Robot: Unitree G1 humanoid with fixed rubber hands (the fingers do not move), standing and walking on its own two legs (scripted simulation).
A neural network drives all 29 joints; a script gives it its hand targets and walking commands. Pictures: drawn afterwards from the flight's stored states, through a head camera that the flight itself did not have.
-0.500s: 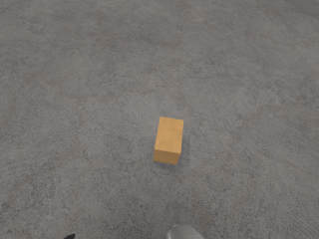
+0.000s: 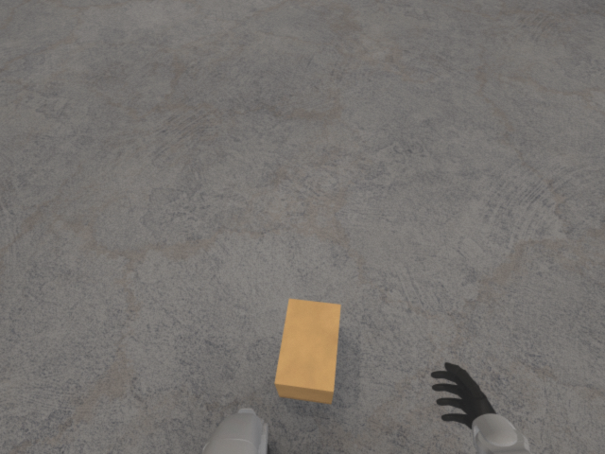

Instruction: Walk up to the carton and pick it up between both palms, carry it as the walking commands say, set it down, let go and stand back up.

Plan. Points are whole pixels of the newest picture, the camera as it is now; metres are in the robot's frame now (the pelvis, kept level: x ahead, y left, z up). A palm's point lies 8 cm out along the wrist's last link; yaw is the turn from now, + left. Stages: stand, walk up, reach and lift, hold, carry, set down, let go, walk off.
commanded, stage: walk up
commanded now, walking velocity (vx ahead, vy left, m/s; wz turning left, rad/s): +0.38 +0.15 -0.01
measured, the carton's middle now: (310, 350) +0.44 +0.05 -0.67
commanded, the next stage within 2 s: none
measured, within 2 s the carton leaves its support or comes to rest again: neither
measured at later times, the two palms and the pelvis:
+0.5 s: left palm (189, 317) +0.30 +0.22 -0.09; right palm (502, 341) +0.33 -0.30 -0.15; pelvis +0.28 -0.05 +0.00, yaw -2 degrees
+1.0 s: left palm (272, 170) +0.65 +0.14 -0.11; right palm (499, 216) +0.61 -0.35 -0.16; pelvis +0.58 -0.11 +0.00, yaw +3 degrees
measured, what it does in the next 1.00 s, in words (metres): walks ahead: left foot, then right foot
